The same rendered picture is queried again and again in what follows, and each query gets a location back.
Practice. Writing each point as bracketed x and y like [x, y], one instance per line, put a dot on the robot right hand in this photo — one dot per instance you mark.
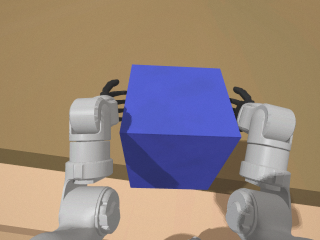
[246, 97]

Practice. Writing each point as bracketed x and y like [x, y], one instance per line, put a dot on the robot left upper arm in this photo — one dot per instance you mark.
[86, 213]

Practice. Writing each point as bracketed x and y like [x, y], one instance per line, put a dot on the carton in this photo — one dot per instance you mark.
[178, 127]

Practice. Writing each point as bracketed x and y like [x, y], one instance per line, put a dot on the robot right upper arm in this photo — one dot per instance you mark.
[257, 215]

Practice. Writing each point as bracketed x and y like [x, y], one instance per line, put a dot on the left robot forearm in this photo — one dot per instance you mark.
[90, 122]

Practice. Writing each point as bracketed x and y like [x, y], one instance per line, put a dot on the robot left hand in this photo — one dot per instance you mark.
[106, 91]

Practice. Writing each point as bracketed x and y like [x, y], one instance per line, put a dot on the right robot forearm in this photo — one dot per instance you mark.
[270, 130]

